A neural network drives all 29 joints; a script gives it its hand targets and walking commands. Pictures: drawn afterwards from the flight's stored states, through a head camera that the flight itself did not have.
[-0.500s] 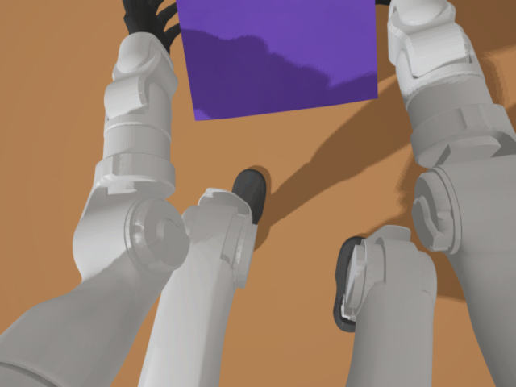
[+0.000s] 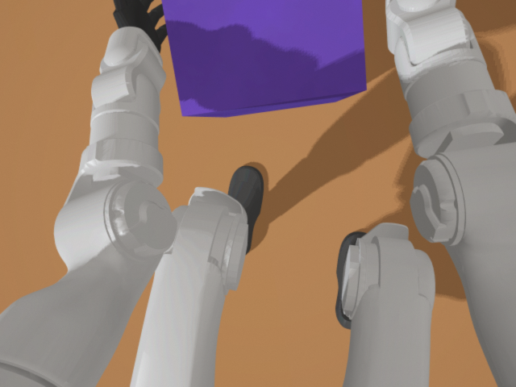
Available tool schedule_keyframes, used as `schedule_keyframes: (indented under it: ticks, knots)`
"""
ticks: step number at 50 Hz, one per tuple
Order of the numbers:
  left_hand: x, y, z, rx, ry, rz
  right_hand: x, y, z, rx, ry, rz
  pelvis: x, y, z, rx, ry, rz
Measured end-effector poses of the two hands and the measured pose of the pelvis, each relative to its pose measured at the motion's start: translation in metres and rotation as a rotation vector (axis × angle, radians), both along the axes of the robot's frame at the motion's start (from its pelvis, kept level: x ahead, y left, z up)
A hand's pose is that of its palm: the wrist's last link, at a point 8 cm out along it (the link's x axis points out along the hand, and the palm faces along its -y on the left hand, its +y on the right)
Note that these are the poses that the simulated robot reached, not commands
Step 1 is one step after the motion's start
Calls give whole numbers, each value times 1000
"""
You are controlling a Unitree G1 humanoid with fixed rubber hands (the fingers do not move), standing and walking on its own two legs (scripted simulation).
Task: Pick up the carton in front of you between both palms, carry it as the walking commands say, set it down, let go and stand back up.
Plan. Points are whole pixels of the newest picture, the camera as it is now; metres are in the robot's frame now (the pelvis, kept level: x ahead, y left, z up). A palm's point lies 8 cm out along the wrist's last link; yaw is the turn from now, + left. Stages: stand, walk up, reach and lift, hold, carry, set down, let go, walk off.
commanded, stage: set down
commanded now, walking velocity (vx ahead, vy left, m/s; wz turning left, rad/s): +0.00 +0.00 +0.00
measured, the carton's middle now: (268, 37) +0.52 +0.10 -0.26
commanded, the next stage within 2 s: let go in 1.72 s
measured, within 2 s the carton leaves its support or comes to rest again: rests again in 0.50 s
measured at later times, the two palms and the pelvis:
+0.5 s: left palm (137, 43) +0.49 +0.25 -0.16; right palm out of the picture +0.57 -0.06 -0.20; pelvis +0.00 +0.00 +0.00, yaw +1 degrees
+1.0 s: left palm (104, 56) +0.46 +0.26 -0.11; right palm out of the picture +0.60 -0.09 -0.10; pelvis -0.01 +0.02 +0.03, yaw +0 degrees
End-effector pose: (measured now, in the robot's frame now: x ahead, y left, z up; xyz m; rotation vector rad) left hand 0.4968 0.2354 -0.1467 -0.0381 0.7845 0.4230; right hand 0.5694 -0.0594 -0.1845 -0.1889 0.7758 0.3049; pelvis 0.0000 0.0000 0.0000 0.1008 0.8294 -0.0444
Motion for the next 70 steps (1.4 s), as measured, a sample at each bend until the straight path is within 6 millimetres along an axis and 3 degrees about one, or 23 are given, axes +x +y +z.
schedule_keyframes:
  ticks: [24, 30, 34, 40, 45, 54, 70]
  knots:
    - [-7, 13, -14, 24, 17, 0, 0, 5, -11, 44, -66, 48, -1, 4, -5, 14, -56, 8]
    - [-32, 34, -30, 56, 63, 42, 2, -25, -25, -22, -71, -10, -3, 7, -5, 24, -66, 4]
    - [-33, 41, -33, 64, 53, 38, 9, -37, -22, -20, -92, -30, -5, 11, -5, 17, -66, -7]
    - [-17, 34, -15, 44, -41, 34, 21, -31, 6, -16, -160, -29, -8, 17, -4, 3, -76, 1]
    - [-20, 24, 11, 12, -111, 59, 29, -25, 46, -44, -194, -21, -9, 19, 8, -12, -79, 17]
    - [-38, 27, 65, 10, -118, 84, 35, -28, 117, -71, -136, -55, -7, 22, 53, -38, -52, 23]
    - [-33, 27, 162, 27, -133, 73, 38, -35, 201, -59, -145, -40, 6, 28, 126, -50, 3, 23]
